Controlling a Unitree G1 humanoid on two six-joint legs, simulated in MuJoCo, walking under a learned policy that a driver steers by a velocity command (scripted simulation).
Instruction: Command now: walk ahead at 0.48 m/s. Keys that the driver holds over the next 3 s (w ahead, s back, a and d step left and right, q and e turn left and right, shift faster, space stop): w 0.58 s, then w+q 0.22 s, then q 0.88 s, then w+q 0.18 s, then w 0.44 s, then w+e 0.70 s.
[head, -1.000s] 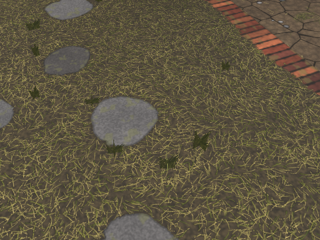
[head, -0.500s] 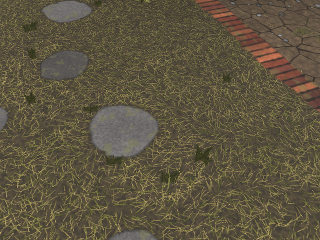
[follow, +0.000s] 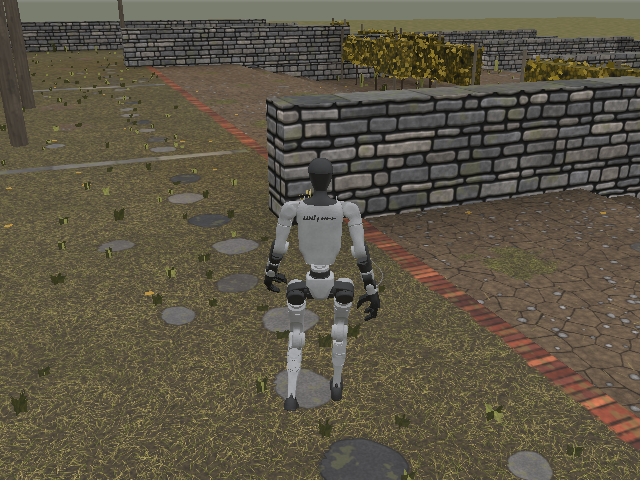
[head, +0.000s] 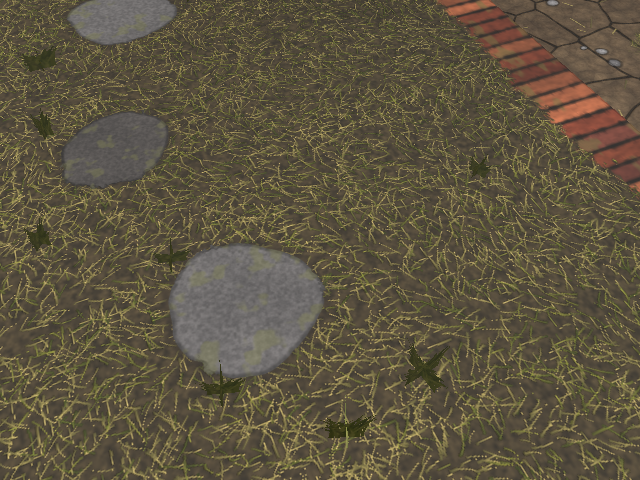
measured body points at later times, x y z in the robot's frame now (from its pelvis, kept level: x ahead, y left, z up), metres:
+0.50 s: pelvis +0.30 +0.06 +0.00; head +0.33 +0.07 +0.45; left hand +0.28 +0.33 -0.15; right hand +0.47 -0.19 -0.10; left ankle +0.39 +0.15 -0.73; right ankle +0.13 -0.08 -0.65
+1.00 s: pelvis +0.56 +0.03 +0.00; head +0.60 +0.02 +0.44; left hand +0.74 +0.30 -0.09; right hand +0.59 -0.25 -0.14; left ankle +0.40 +0.14 -0.68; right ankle +0.69 -0.07 -0.73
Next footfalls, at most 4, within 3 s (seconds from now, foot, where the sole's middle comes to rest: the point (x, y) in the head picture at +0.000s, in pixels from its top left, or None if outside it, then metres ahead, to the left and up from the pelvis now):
0.42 left None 0.43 0.15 -0.76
0.94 right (357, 355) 0.73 -0.06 -0.76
1.38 left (247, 399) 0.63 0.18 -0.76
1.84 right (335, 349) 0.75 -0.02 -0.76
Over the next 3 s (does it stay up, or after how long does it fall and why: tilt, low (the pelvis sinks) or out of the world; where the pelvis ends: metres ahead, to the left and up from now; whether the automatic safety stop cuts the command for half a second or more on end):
stays up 1.03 0.43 0.01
